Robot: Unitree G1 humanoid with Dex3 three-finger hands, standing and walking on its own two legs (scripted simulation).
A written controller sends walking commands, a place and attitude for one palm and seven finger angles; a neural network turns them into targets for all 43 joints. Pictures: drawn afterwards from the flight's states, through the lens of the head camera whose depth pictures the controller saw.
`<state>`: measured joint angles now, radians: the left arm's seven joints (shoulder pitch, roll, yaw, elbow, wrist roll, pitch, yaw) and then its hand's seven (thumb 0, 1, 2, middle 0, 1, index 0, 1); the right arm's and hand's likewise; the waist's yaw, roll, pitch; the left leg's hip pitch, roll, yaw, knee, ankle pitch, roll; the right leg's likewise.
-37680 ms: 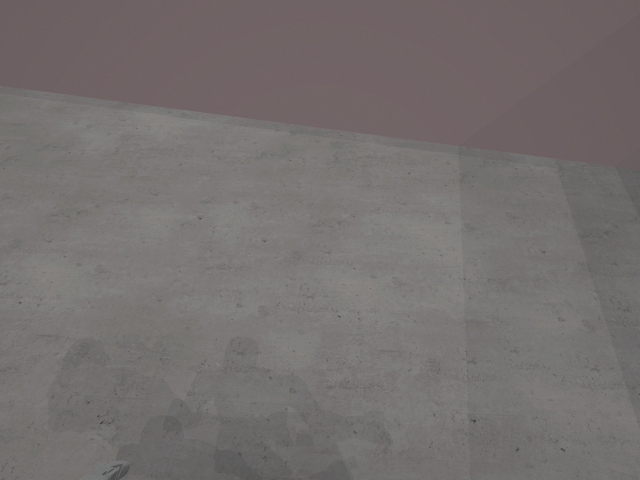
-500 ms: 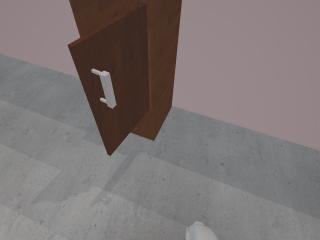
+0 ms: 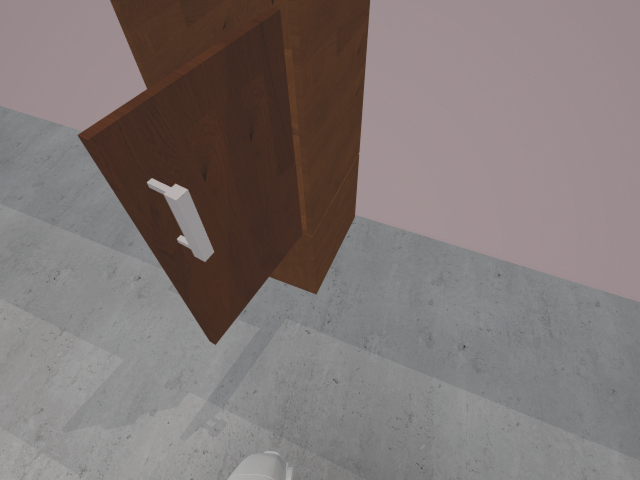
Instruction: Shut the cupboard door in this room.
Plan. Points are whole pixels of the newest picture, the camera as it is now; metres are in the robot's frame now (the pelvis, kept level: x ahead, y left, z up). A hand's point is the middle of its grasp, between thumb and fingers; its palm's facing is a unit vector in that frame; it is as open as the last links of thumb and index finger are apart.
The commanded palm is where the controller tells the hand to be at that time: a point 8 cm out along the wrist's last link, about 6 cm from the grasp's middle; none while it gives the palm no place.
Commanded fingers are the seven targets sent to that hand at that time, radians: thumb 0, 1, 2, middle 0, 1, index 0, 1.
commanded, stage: come to a stop and stand still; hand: left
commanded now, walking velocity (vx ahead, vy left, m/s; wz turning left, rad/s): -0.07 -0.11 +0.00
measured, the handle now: (181, 220) +0.45 +0.25 +0.03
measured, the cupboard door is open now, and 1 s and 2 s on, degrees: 83 83 83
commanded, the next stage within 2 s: none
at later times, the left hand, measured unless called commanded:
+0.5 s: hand out of the picture +0.00 +0.23 -0.17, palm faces -0.02 -0.98 -0.20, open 7.4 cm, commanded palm none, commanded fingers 0.00 0.90 0.90 -0.20 -0.30 -0.20 -0.30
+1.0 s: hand out of the picture -0.02 +0.13 -0.17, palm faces +0.01 -0.98 -0.21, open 7.2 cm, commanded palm none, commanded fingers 0.00 0.90 0.90 -0.20 -0.30 -0.20 -0.30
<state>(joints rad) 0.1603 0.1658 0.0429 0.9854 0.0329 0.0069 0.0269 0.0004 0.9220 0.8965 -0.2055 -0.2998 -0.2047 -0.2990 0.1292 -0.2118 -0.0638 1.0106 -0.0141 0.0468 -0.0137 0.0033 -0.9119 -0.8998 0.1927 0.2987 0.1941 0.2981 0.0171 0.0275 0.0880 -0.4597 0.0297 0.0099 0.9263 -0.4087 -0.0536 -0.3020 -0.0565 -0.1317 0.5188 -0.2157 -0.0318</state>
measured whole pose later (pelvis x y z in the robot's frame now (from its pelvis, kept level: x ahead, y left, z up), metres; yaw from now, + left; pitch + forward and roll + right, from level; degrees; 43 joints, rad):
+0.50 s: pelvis -0.02 +0.03 +0.01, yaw -2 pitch +1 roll -2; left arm 0.24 0.23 0.06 1.08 0.02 0.07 0.00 0.01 0.91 0.90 -0.20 -0.30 -0.20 -0.30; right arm 0.22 -0.15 -0.05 1.05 -0.02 0.01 -0.04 0.00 -0.91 -0.90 0.20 0.30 0.20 0.30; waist -0.01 -0.02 0.05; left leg -0.24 0.05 0.08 0.40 -0.17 0.03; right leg -0.33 -0.05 0.00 0.89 -0.43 0.07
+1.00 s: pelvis -0.03 -0.05 +0.00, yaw -1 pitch -1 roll +0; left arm 0.27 0.13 0.01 1.12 0.01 0.00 0.03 0.01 0.94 0.90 -0.20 -0.30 -0.20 -0.30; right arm 0.33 -0.13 -0.02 1.17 -0.02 0.02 -0.03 0.01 -0.91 -0.90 0.20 0.30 0.20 0.30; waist -0.02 0.04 0.03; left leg -0.21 0.09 0.00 0.43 -0.20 -0.08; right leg -0.11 0.02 -0.08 0.43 -0.31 -0.04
